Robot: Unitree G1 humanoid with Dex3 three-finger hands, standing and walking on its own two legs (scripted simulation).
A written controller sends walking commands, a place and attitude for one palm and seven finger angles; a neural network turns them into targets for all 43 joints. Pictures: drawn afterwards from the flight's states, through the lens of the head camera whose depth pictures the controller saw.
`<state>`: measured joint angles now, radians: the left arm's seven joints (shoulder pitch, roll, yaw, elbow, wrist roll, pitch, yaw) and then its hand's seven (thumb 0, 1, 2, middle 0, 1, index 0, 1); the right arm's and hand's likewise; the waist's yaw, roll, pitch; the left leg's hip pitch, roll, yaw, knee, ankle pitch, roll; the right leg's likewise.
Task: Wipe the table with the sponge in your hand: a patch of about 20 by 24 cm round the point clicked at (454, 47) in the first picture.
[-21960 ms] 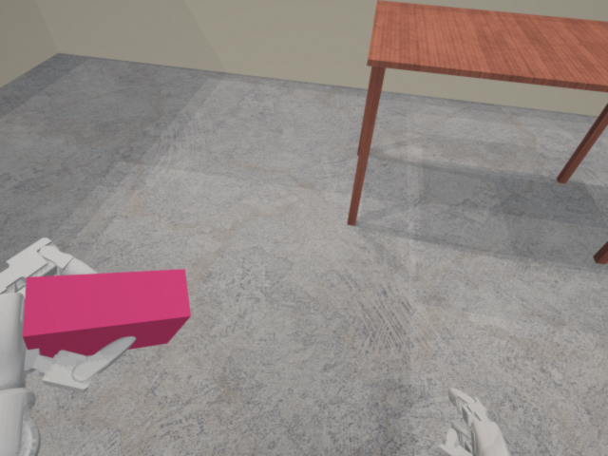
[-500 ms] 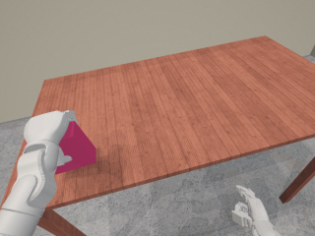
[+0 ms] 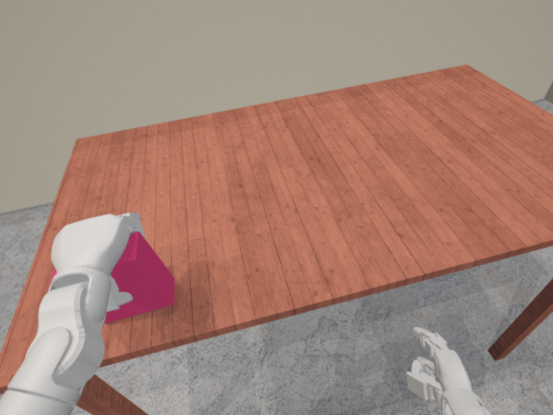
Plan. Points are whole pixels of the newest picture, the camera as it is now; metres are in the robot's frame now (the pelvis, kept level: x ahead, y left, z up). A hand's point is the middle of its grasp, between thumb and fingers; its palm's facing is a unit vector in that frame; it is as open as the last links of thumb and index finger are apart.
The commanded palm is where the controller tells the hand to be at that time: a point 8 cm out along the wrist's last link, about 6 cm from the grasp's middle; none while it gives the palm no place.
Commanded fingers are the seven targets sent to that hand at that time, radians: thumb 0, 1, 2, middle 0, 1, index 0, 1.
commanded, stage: lower the sponge onto the table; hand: left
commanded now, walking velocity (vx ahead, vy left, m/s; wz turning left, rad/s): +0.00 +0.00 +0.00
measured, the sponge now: (127, 287) +0.26 +0.28 +0.05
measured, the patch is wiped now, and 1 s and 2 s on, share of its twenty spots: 0.00 0.20 0.35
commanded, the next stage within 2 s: wipe forward along the first lane in 0.30 s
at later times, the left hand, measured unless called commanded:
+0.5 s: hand (111, 267) +0.26 +0.29 +0.10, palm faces +0.02 -0.06 -1.00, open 9.2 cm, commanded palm +0.24 +0.29 +0.16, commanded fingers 0.00 0.10 1.30 -1.20 -1.60 -1.20 -1.60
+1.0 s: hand (110, 249) +0.29 +0.31 +0.09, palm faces -0.04 -0.01 -1.00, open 9.2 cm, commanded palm +0.29 +0.32 +0.14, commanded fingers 0.00 0.10 1.30 -1.20 -1.60 -1.20 -1.60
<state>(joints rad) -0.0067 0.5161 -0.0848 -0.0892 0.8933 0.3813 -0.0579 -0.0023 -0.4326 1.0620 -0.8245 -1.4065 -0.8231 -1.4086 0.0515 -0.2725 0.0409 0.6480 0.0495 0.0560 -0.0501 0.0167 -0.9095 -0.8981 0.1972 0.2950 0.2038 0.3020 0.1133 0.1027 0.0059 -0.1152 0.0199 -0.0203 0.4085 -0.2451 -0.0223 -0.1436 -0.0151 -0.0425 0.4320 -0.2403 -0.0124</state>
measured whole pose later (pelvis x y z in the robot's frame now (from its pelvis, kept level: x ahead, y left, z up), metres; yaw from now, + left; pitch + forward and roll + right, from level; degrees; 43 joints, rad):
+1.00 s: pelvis -0.01 -0.01 +0.00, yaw +0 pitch +0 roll +0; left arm -0.22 0.55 -0.01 0.29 0.93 0.22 -0.02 -0.01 -0.47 1.10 -0.84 -1.40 -0.84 -1.39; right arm 0.14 -0.30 0.00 0.69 0.07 0.06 -0.08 0.02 -0.91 -0.90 0.20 0.30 0.20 0.30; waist 0.07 0.09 -0.02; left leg -0.22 0.03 -0.03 0.46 -0.25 -0.02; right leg -0.24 0.00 -0.05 0.47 -0.23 -0.02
